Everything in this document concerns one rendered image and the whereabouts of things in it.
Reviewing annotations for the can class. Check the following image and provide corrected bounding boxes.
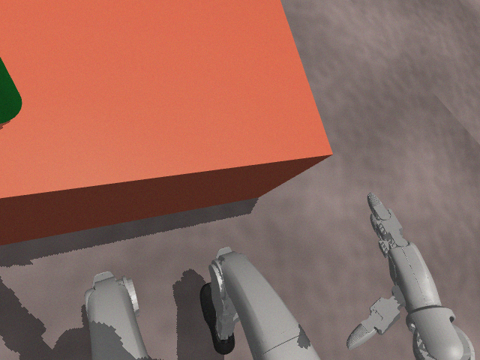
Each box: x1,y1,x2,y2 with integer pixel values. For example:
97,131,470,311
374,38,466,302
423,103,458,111
0,57,22,124

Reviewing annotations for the right robot arm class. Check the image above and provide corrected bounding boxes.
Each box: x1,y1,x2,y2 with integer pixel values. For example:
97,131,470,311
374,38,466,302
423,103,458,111
406,305,475,360

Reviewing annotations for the right robot hand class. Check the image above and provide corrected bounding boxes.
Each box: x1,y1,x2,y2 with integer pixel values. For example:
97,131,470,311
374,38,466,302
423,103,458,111
346,192,442,350

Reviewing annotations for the right robot foot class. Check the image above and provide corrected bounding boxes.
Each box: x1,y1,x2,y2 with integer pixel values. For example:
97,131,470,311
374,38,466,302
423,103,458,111
200,283,235,355

